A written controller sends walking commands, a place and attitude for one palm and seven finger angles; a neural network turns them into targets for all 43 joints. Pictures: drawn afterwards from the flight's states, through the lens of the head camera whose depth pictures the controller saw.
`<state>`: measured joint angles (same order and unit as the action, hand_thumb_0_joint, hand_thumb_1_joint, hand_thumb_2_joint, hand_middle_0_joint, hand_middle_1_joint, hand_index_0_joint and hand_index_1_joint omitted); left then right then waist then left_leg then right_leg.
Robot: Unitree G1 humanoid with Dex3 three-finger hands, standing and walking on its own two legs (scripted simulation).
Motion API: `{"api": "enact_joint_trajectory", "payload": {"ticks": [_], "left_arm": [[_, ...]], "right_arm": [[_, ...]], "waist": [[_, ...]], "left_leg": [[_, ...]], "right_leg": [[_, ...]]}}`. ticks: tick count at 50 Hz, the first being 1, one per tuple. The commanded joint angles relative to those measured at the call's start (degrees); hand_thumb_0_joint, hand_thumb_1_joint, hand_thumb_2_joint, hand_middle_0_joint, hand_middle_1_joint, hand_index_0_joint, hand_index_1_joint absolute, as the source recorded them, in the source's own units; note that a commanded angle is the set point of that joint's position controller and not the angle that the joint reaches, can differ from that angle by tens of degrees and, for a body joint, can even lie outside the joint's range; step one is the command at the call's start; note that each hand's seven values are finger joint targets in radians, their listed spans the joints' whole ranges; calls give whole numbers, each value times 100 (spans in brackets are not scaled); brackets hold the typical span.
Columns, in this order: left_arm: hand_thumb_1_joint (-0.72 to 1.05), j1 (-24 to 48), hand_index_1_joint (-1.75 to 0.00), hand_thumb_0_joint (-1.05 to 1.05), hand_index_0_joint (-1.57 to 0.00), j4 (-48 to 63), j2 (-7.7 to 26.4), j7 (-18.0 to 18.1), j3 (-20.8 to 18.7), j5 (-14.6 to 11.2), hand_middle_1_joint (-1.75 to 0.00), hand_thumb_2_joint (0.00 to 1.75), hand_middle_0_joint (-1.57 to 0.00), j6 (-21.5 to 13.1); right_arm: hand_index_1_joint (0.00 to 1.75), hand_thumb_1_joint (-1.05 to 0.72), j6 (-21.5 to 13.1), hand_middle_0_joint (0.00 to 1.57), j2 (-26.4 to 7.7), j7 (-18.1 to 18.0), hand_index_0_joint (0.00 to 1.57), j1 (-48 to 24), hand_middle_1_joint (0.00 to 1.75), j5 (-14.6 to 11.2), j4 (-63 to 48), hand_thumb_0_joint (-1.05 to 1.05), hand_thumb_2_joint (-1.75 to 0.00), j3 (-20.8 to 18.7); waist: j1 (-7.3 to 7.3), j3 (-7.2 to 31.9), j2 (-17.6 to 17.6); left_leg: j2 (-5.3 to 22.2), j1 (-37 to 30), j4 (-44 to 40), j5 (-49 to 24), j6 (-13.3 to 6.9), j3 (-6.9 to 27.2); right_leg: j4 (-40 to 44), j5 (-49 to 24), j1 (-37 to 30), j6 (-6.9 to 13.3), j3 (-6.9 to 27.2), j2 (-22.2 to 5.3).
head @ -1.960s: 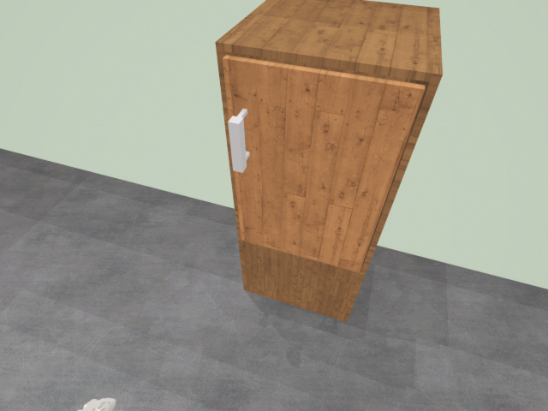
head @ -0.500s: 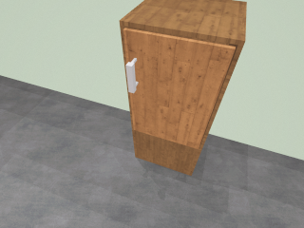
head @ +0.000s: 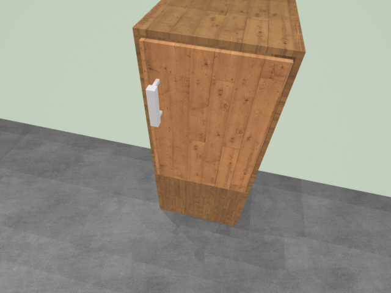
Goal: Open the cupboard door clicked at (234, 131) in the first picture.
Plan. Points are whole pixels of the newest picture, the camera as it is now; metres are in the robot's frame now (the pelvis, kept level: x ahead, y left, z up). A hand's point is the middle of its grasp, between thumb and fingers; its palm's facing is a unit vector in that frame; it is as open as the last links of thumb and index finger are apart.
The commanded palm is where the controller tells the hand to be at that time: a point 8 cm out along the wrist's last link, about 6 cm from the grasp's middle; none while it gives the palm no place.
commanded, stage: shuffle to correct the standing spot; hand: left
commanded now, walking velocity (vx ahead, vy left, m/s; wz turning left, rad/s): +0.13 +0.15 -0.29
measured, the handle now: (156, 102) +0.61 +0.17 +0.03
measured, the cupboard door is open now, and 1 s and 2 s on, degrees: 0 0 0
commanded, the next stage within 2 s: come to a stop and stand still in 0.46 s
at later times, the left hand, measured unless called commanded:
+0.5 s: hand (117, 287) +0.16 +0.19 -0.15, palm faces -0.08 -0.96 -0.28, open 7.3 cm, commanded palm none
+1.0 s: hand (77, 291) +0.15 +0.29 -0.18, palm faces -0.13 -0.98 -0.16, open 7.4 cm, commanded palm none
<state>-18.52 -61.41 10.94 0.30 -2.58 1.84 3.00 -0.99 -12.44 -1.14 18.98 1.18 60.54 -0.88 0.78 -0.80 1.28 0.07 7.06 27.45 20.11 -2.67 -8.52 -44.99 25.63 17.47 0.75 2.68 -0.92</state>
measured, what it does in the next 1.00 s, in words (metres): walks ahead: right foot, then left foot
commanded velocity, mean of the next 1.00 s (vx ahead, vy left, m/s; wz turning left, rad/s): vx -0.01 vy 0.00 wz -0.09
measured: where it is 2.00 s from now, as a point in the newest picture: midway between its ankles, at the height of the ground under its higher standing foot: outside the picture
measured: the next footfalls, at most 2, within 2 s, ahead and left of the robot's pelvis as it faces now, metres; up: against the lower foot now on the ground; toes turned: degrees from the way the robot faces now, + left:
right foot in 0.28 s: +0.14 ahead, -0.09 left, +0.00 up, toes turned -14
left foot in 0.74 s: +0.21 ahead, +0.20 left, +0.00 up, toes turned -4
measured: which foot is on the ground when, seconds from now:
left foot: down 0.00-0.30, up 0.32-0.72, down 0.74-1.00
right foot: up 0.00-0.26, down 0.28-0.74, up 0.76-1.00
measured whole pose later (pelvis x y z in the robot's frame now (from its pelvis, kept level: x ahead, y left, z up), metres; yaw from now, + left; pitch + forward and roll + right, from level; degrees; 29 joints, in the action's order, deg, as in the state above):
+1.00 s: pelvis +0.10 +0.10 +0.01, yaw -10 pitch +0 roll -2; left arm -15.7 -58.0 13.5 0.1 -5.1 2.1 4.4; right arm 0.0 -7.7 -3.1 14.0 1.5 58.0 -1.7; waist -0.6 -2.4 4.1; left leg 4.7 16.5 25.9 9.6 -0.7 -5.1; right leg -66.2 20.1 26.5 -3.4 2.0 0.6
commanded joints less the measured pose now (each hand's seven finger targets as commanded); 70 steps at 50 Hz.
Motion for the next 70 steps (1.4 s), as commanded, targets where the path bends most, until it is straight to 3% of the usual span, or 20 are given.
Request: {"api": "enact_joint_trajectory", "payload": {"ticks": [1,9,12,13,15,16,19,23,32,34,35,37,38,44,54,58,60,62,63,70], "left_arm": [[90,494,-30,0,-20,585,365,-4,-110,-8,-30,90,-20,-221],[90,686,-30,0,-20,709,97,-13,-39,11,-30,90,-20,-194],[90,-100,-30,0,-20,542,273,62,-112,41,-30,90,-20,-283],[90,-729,-30,0,-20,370,445,89,-171,63,-30,90,-20,-341],[90,-1343,-30,0,-20,256,1172,230,-307,-43,-30,90,-20,-447],[90,-990,-30,0,-20,338,1178,294,-317,-110,-30,90,-20,-412],[90,-24,-30,0,-20,572,702,371,-186,-45,-30,90,-20,-402],[90,-18,-30,0,-20,576,696,335,-180,-16,-30,90,-20,-451],[90,225,-30,0,-20,771,953,188,-270,92,-30,90,-20,-271],[90,309,-30,0,-20,783,889,188,-266,50,-30,90,-20,-221],[90,152,-30,0,-20,754,710,183,-221,6,-30,90,-20,-181],[90,-427,-30,0,-20,777,122,199,-103,-84,-30,90,-20,-83],[90,-284,-30,0,-20,802,333,212,-141,-68,-30,90,-20,-61],[90,-256,-30,0,-20,519,485,9,-308,-1,-30,90,-20,47],[90,386,-30,0,-20,674,265,-66,-184,-20,-30,90,-20,109],[90,52,-30,0,-20,518,131,-29,-135,-86,-30,90,-20,4],[90,-482,-30,0,-20,265,185,1,-138,-71,-30,90,-20,-51],[90,-403,-30,0,-20,285,814,119,-181,-9,-30,90,-20,-172],[90,18,-30,0,-20,442,907,154,-158,-38,-30,90,-20,-170],[90,189,-30,0,-20,274,262,164,47,-91,-30,90,-20,-360]], "right_arm": [[30,-90,-130,20,-650,-134,20,638,30,23,-133,0,-90,-80],[30,-90,-145,20,-496,-103,20,806,30,38,140,0,-90,-125],[30,-90,-97,20,-603,-59,20,729,30,-31,159,0,-90,-166],[30,-90,-98,20,-616,-42,20,638,30,-74,112,0,-90,-180],[30,-90,-79,20,-225,-20,20,859,30,-78,-129,0,-90,-163],[30,-90,63,20,-310,-56,20,718,30,-11,-159,0,-90,-229],[30,-90,254,20,6,27,20,354,30,49,-164,0,-90,-223],[30,-90,369,20,163,64,20,580,30,55,-152,0,-90,-243],[30,-90,205,20,43,89,20,-240,30,-46,-589,0,-90,-281],[30,-90,102,20,31,51,20,120,30,-58,-462,0,-90,-277],[30,-90,39,20,-139,34,20,329,30,-62,-358,0,-90,-284],[30,-90,-42,20,-969,-48,20,457,30,-23,-465,0,-90,-400],[30,-90,21,20,-1019,-82,20,247,30,49,-555,0,-90,-374],[30,-90,13,20,-648,-278,20,-308,30,51,-523,0,-90,-296],[30,-90,96,20,-787,-229,20,175,30,81,-232,0,-90,-433],[30,-90,158,20,-831,-141,20,53,30,104,-185,0,-90,-473],[30,-90,207,20,-688,-111,20,-32,30,56,-155,0,-90,-487],[30,-90,233,20,60,-58,20,-23,30,-40,-236,0,-90,-310],[30,-90,262,20,81,-30,20,-309,30,-1,-357,0,-90,-256],[30,-90,269,20,180,-21,20,109,30,6,147,0,-90,-203]], "waist": [[-158,-521,-454],[-77,-581,-791],[344,-216,-497],[634,85,-197],[519,628,1368],[364,360,590],[72,-527,336],[-116,-1,470],[8,-96,1390],[-196,64,1234],[-228,183,609],[-188,334,-2118],[-209,169,-1458],[-71,106,-1049],[-399,123,-1324],[-218,98,-1464],[-2,102,-977],[-23,-111,943],[19,-371,1129],[-188,-756,698]], "left_leg": [[1688,-724,-1308,-2763,-733,1357],[1449,-542,-1037,-3771,-735,311],[1304,-213,16,-4601,-451,-82],[1115,192,815,-4034,-241,-246],[29,2110,3542,1029,340,-47],[262,2181,3926,1102,298,725],[518,2221,4002,222,339,975],[426,2017,3445,-379,537,796],[205,1277,1570,-212,615,397],[126,480,498,-881,554,287],[302,-61,-87,-1320,539,452],[2291,206,-1042,-2998,-117,2740],[2531,785,-1211,-2404,-496,2897],[1806,587,-1046,-2739,-352,1550],[1837,254,-1501,-638,-482,1829],[1595,818,-1520,-98,-321,1804],[1125,1396,-1181,302,55,1292],[320,2216,413,493,517,477],[396,1987,952,773,466,630],[439,1597,1649,-23,448,618]], "right_leg": [[-1699,23,1805,32,-309,-254],[8,-451,925,121,-999,-197],[984,-1222,-358,207,-1120,-20],[1553,-1849,-1249,259,-896,-215],[2619,-4235,-2518,1428,2554,-2691],[2783,-4009,-1935,1581,2205,-2771],[2915,-3174,-277,1075,1100,-2124],[2670,-4013,-341,794,172,-1600],[2390,-2776,22,596,-134,-1333],[1926,-2282,212,389,-247,-1119],[1418,-1730,423,236,-307,-893],[-328,1179,851,-303,-586,27],[-993,1065,671,-197,-130,-50],[-2544,-489,1212,-354,151,30],[-302,20,685,-354,-340,-122],[1241,-61,-402,-167,-647,60],[2413,-1038,-1397,-133,-863,110],[3552,-139,-1327,388,980,-1434],[3875,530,-328,622,1183,-1862],[3177,-1894,-288,590,59,-1090]]}}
